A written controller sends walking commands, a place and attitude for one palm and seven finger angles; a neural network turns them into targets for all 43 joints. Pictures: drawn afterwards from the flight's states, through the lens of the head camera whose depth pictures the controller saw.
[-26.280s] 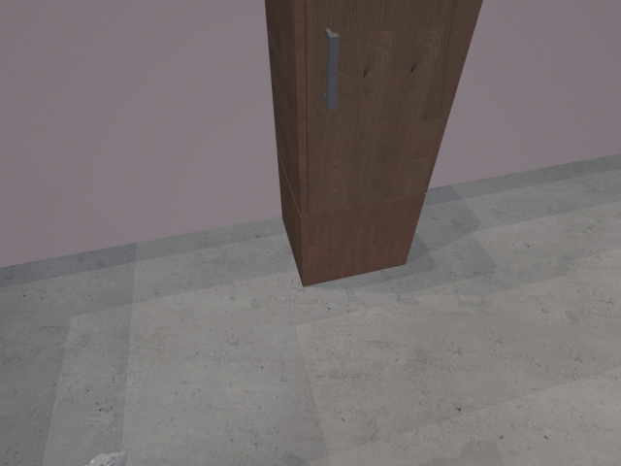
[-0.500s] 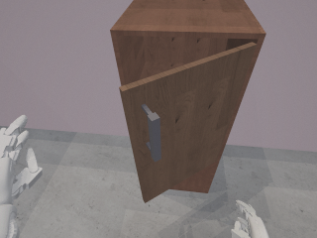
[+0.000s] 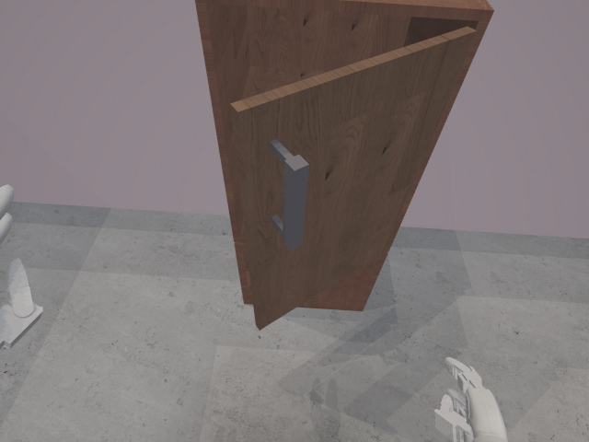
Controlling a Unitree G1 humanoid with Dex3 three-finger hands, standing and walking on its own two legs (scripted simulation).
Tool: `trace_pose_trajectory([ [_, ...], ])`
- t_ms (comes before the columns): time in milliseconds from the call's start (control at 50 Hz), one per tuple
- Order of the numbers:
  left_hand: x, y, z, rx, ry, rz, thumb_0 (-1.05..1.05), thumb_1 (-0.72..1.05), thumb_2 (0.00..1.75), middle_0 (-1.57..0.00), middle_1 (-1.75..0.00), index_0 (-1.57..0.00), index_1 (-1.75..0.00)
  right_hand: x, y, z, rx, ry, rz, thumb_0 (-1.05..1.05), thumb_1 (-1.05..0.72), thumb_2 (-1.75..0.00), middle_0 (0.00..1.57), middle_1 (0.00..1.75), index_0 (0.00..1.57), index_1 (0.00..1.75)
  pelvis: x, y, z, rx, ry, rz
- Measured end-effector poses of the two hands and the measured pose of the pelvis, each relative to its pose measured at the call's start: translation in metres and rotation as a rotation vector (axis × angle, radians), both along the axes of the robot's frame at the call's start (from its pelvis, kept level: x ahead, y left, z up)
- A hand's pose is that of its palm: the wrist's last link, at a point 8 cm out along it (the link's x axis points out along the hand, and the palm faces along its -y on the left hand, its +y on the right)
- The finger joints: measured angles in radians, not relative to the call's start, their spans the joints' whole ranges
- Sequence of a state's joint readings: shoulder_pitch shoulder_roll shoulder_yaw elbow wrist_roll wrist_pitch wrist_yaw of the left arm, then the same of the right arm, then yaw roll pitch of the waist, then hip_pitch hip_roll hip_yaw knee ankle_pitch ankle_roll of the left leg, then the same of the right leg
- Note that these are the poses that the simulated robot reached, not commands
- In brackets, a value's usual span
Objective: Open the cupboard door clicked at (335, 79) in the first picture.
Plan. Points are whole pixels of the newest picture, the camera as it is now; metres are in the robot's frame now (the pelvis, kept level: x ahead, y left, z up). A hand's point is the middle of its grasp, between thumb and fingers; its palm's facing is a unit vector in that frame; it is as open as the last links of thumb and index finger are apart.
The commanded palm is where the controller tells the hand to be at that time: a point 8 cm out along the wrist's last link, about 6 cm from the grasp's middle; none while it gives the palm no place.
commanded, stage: step back with the hand held close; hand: left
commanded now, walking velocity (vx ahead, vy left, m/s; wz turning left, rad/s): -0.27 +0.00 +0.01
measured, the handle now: (285, 198) +0.40 +0.05 +0.12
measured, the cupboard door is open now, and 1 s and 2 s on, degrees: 37 37 37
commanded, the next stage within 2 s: stop stepping back and stand still in 0.62 s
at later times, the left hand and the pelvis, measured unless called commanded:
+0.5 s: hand out of the picture +0.12 +0.29 +0.18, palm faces +0.47 -0.77 -0.43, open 7.5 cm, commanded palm +0.06 +0.31 +0.18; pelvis -0.07 +0.01 +0.00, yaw +1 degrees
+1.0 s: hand out of the picture +0.01 +0.26 +0.17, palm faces +0.41 -0.80 -0.44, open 7.5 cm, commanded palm -0.05 +0.30 +0.18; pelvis -0.18 -0.01 +0.00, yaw +1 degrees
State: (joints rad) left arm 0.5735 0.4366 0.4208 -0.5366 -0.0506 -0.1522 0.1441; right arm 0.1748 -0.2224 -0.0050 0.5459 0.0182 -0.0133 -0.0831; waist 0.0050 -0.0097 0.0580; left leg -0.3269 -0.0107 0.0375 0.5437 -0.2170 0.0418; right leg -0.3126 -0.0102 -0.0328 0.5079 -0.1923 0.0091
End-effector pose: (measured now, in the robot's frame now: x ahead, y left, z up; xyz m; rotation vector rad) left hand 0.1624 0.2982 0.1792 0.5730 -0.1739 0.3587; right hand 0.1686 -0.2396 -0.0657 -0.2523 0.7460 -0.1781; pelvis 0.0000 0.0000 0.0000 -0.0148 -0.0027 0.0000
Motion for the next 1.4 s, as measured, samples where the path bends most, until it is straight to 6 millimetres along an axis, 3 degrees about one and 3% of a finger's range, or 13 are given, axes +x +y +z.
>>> trace_pose_trajectory([
  [180,-0.039,0.004,0.001,0.017,-0.104,0.034,0.02,0.88,0.90,-0.21,-0.30,-0.21,-0.30,-0.036,0.013,-0.012,0.012,-0.021,0.047,0.01,-0.90,-0.90,0.20,0.30,0.20,0.30,-0.030,0.002,-0.012,-0.009,-0.018,0.011],
  [340,-0.056,0.011,-0.002,-0.023,-0.173,0.001,0.02,0.88,0.90,-0.21,-0.30,-0.21,-0.30,-0.074,0.013,-0.017,-0.034,0.023,0.025,0.01,-0.90,-0.90,0.20,0.30,0.20,0.30,-0.054,0.013,-0.016,-0.027,-0.023,0.016],
  [480,-0.077,0.024,0.014,0.022,-0.176,0.013,0.02,0.88,0.90,-0.22,-0.31,-0.21,-0.30,-0.098,0.023,-0.006,-0.014,0.019,0.018,0.01,-0.90,-0.90,0.20,0.30,0.20,0.30,-0.072,0.012,-0.004,-0.057,0.002,0.025],
  [580,-0.095,0.013,0.010,-0.036,-0.138,0.006,0.02,0.89,0.90,-0.21,-0.30,-0.21,-0.30,-0.105,0.029,-0.001,0.016,0.004,0.070,0.01,-0.90,-0.90,0.20,0.30,0.20,0.30,-0.092,0.005,0.002,-0.052,0.052,0.002],
  [660,-0.110,-0.009,0.005,-0.007,-0.114,-0.067,0.02,0.89,0.90,-0.21,-0.30,-0.20,-0.30,-0.109,0.024,-0.009,0.036,-0.028,0.109,0.01,-0.90,-0.90,0.20,0.30,0.20,0.30,-0.122,-0.005,-0.008,-0.017,0.075,-0.030],
  [740,-0.127,-0.021,0.009,0.008,-0.108,-0.134,0.02,0.88,0.90,-0.21,-0.30,-0.21,-0.30,-0.129,0.014,-0.010,0.037,-0.017,0.071,0.01,-0.90,-0.90,0.20,0.30,0.20,0.30,-0.142,-0.009,-0.007,-0.039,0.030,-0.027],
  [820,-0.144,-0.014,0.011,0.029,-0.117,-0.130,0.01,0.88,0.90,-0.22,-0.31,-0.21,-0.30,-0.151,0.001,-0.002,0.000,-0.039,0.013,0.01,-0.90,-0.90,0.20,0.30,0.20,0.30,-0.145,-0.007,-0.008,-0.030,0.011,-0.023],
  [960,-0.176,0.003,0.004,-0.032,-0.088,-0.018,0.02,0.88,0.90,-0.22,-0.31,-0.21,-0.30,-0.194,-0.008,0.007,-0.036,-0.050,-0.003,0.01,-0.90,-0.90,0.20,0.30,0.20,0.30,-0.174,-0.005,0.000,-0.027,-0.009,0.008],
  [1080,-0.213,0.000,0.006,-0.040,-0.120,-0.017,0.02,0.88,0.90,-0.21,-0.30,-0.21,-0.30,-0.225,-0.008,-0.002,-0.048,-0.019,0.002,0.01,-0.90,-0.90,0.20,0.30,0.20,0.30,-0.188,-0.001,-0.004,-0.039,-0.030,-0.005],
  [1220,-0.206,0.020,0.000,-0.098,-0.185,0.053,0.02,0.88,0.90,-0.21,-0.30,-0.21,-0.30,-0.244,0.010,-0.009,-0.019,-0.007,-0.011,0.02,-0.90,-0.90,0.20,0.30,0.20,0.30,-0.202,0.007,-0.003,-0.015,-0.051,-0.002],
  [1320,-0.212,0.001,0.013,-0.047,-0.112,-0.007,0.02,0.89,0.90,-0.21,-0.30,-0.20,-0.30,-0.252,0.029,0.000,0.064,-0.051,0.020,0.02,-0.90,-0.90,0.20,0.30,0.20,0.30,-0.215,0.001,0.008,0.001,-0.028,-0.012],
  [1400,-0.229,-0.017,0.016,0.023,-0.051,-0.071,0.02,0.89,0.90,-0.21,-0.30,-0.20,-0.30,-0.254,0.027,-0.009,0.088,-0.045,0.040,0.01,-0.90,-0.90,0.20,0.30,0.20,0.30,-0.226,-0.003,0.004,0.006,-0.024,-0.023],
])
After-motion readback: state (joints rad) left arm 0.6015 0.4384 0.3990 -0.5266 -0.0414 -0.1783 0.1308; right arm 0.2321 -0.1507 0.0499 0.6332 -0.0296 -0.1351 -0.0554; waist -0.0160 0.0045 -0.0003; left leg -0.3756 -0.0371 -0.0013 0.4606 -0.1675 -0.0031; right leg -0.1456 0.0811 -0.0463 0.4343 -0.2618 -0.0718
